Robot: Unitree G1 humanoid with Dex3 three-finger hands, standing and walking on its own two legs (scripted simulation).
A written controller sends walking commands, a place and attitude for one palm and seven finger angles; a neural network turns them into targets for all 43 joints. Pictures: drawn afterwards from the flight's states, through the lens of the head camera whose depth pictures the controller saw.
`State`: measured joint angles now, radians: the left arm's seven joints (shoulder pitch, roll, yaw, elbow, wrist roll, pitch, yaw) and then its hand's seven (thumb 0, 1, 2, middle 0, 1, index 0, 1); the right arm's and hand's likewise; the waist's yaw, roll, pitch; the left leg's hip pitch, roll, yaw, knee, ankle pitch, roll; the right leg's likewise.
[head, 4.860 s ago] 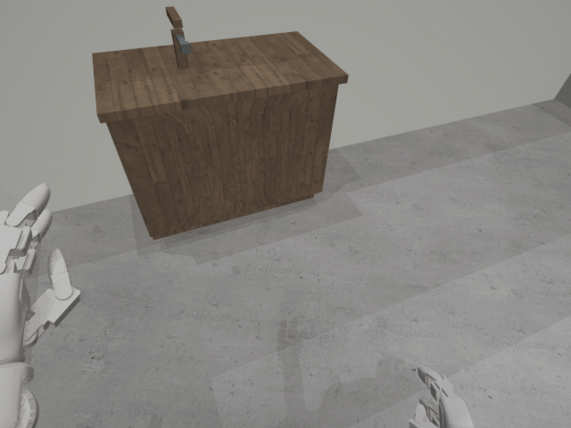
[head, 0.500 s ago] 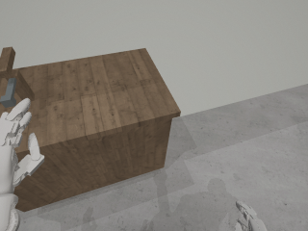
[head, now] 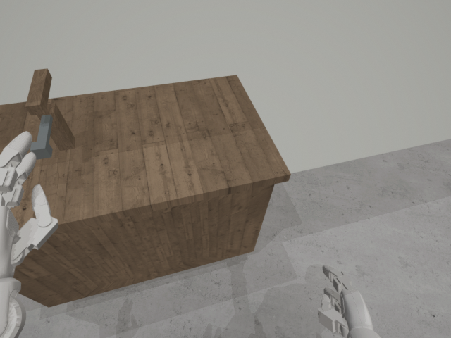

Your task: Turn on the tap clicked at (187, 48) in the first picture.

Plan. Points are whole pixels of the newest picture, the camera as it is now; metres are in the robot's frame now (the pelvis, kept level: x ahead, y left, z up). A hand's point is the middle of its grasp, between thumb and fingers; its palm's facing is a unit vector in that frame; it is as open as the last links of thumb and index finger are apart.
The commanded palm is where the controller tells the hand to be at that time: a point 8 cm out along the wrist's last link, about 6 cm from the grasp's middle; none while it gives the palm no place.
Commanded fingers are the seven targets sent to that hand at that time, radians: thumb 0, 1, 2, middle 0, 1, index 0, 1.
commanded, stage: come to a stop and stand still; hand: left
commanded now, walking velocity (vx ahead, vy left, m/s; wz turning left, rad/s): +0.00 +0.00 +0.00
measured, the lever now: (41, 149) +0.43 +0.43 +0.04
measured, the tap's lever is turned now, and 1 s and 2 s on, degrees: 0 0 0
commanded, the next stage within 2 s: look again from close up in 0.52 s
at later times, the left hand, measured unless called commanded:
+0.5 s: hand (28, 227) +0.21 +0.28 +0.15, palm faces +0.38 -0.85 -0.35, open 7.4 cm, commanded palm +0.15 +0.31 +0.17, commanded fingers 0.00 0.90 0.90 -0.20 -0.30 -0.20 -0.30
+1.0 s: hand (41, 228) +0.21 +0.26 +0.15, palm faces +0.40 -0.85 -0.34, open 7.4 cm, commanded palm +0.16 +0.29 +0.17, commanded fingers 0.00 0.90 0.90 -0.20 -0.30 -0.20 -0.30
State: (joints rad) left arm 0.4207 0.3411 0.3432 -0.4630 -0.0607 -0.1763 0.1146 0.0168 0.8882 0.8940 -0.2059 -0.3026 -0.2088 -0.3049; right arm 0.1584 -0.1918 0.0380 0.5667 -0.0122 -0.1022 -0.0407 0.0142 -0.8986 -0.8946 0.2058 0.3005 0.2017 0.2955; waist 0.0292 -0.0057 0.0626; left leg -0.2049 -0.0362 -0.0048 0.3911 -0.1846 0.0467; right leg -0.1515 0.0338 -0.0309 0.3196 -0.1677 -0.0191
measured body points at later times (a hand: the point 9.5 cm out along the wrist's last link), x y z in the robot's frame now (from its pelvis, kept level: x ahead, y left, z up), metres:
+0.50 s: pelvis -0.01 +0.03 +0.00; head +0.02 +0.05 +0.45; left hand +0.18 +0.32 +0.17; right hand +0.17 -0.20 -0.08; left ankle +0.01 +0.08 -0.75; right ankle +0.00 -0.11 -0.75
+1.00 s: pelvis +0.00 +0.01 +0.00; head +0.02 +0.02 +0.45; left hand +0.18 +0.30 +0.17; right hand +0.18 -0.21 -0.08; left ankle +0.01 +0.08 -0.75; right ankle +0.00 -0.11 -0.75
